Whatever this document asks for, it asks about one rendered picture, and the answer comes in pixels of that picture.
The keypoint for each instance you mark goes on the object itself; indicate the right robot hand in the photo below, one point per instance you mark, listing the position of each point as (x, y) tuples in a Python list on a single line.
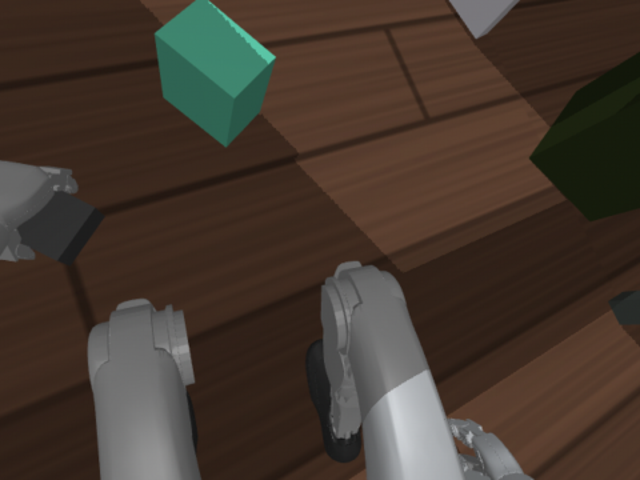
[(493, 460)]

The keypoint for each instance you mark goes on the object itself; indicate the right robot foot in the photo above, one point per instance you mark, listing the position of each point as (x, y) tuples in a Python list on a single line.
[(340, 450)]

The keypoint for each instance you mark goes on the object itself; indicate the left robot hand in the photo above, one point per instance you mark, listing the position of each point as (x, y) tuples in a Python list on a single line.
[(24, 191)]

